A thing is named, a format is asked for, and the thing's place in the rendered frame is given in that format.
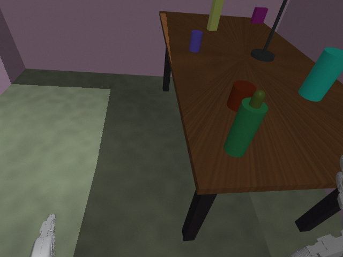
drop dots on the table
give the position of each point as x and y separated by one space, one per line
299 142

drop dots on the left robot hand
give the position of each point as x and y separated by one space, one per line
44 245

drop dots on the right robot hand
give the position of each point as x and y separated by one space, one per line
327 245

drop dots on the desk lamp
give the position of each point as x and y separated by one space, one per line
263 54

